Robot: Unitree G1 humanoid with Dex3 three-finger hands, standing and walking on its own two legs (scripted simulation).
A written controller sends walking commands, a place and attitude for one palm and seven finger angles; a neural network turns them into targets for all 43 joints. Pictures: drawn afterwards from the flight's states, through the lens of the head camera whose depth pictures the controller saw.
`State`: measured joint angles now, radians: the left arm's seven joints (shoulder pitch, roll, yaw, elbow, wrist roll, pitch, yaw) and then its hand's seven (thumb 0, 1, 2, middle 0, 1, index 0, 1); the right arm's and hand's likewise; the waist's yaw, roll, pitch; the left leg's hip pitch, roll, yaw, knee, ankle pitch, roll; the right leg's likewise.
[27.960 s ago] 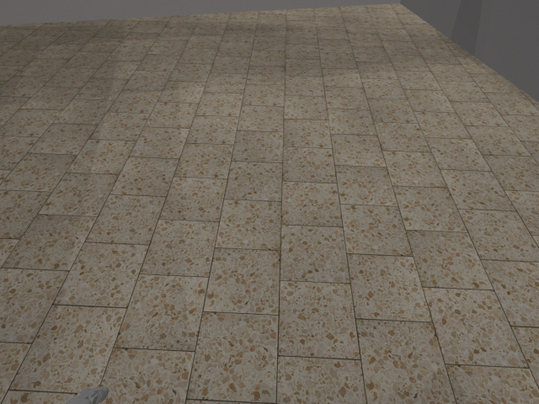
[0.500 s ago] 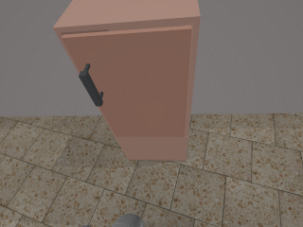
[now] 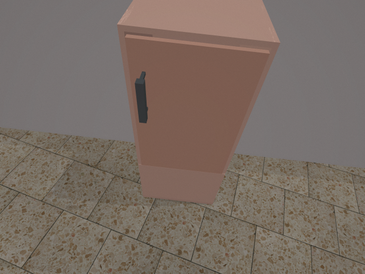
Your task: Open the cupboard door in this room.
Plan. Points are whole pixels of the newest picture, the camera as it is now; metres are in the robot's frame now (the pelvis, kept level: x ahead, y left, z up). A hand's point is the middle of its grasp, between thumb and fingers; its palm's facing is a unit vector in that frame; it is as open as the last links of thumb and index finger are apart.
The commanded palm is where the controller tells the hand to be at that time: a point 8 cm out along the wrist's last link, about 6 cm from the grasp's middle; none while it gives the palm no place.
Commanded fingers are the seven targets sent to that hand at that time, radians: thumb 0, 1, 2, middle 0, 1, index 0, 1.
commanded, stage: come to a stop and stand still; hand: left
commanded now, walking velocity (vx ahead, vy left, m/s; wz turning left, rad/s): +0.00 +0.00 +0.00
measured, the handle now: (143, 98) +0.58 +0.18 +0.03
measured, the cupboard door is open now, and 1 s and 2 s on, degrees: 0 0 0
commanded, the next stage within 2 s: look again from close up in 0.22 s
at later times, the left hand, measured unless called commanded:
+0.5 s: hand out of the picture +0.01 +0.18 -0.18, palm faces +0.00 -0.97 -0.23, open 7.2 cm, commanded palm none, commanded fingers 0.00 0.90 0.90 -0.20 -0.30 -0.20 -0.30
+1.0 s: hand out of the picture -0.07 +0.16 -0.18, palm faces +0.02 -0.99 -0.16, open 7.3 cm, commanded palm none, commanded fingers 0.00 0.90 0.90 -0.20 -0.30 -0.20 -0.30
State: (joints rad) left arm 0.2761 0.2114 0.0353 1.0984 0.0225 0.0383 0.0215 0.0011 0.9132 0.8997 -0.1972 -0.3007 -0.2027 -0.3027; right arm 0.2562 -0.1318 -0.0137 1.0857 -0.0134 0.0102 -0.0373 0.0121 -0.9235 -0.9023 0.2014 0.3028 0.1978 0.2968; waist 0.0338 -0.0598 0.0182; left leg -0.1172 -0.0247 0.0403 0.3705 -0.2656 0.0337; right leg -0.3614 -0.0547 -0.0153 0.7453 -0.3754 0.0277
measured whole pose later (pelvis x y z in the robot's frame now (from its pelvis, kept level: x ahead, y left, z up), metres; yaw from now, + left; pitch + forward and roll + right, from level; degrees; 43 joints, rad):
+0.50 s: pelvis -0.02 +0.00 -0.01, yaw +0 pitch -1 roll +0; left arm 0.25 0.16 -0.01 1.09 0.02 -0.03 0.06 0.00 0.93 0.90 -0.20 -0.30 -0.20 -0.30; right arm 0.29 -0.15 -0.01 1.07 -0.01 -0.02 -0.04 0.02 -0.92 -0.90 0.20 0.30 0.20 0.30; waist -0.02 0.01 0.03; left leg -0.18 -0.02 0.05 0.52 -0.32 0.03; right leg -0.22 -0.04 -0.05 0.54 -0.30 0.01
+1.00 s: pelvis -0.05 +0.00 -0.01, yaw +0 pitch -2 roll +0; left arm 0.37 0.13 -0.01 1.10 0.03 -0.01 0.03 0.00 0.91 0.90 -0.20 -0.30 -0.20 -0.30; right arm 0.33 -0.14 0.01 1.09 -0.02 -0.01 -0.02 0.01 -0.91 -0.90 0.20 0.30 0.20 0.30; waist 0.01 -0.01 0.00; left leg -0.20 -0.02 0.05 0.49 -0.26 0.04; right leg -0.24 -0.03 -0.04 0.50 -0.26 0.00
